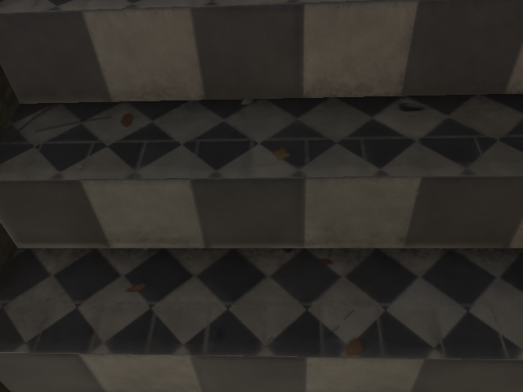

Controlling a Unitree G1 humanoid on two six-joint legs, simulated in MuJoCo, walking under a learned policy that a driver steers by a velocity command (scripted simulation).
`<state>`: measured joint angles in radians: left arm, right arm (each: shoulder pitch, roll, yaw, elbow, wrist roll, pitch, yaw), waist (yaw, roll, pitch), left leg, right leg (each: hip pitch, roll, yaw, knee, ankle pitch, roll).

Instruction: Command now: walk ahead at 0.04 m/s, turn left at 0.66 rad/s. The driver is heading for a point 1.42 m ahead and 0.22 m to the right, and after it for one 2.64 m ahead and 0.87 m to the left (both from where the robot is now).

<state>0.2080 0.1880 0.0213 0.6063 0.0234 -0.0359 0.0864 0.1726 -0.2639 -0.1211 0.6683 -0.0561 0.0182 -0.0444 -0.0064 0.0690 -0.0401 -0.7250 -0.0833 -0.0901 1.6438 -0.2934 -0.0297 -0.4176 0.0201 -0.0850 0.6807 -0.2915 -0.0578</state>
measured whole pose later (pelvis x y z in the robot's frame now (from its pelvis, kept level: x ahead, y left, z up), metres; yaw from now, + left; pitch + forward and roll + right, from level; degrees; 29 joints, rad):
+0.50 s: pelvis -0.02 -0.01 +0.00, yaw -10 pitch +2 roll +1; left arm 0.22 0.20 0.10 0.66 0.06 0.03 0.02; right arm 0.20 -0.20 -0.05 0.65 -0.05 -0.01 -0.10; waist 0.03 -0.02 0.01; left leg -0.37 0.07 0.19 0.68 -0.33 0.04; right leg -0.67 0.00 0.01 1.40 -0.30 0.04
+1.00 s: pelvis +0.01 -0.05 +0.01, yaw -13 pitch +0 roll +0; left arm 0.29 0.22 0.05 0.75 0.04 -0.11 0.05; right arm 0.33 -0.17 -0.06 0.69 -0.04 0.04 -0.03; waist -0.04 0.02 -0.04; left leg -0.84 -0.03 -0.01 1.86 -0.15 0.03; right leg -0.27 -0.08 -0.26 0.57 -0.31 -0.05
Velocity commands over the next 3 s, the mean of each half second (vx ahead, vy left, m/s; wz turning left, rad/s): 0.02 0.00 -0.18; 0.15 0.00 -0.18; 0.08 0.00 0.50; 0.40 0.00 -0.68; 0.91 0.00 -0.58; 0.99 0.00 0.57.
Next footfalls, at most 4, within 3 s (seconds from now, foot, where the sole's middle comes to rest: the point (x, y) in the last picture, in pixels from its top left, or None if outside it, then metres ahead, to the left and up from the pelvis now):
0.26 left None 0.06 0.10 -0.75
0.62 right None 0.03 -0.15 -0.75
1.38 left None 0.25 0.24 -0.55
2.08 right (294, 295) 0.55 -0.01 -0.34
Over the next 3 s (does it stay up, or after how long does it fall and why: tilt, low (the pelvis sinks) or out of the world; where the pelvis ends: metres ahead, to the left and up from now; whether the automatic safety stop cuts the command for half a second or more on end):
stays up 0.77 0.06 0.61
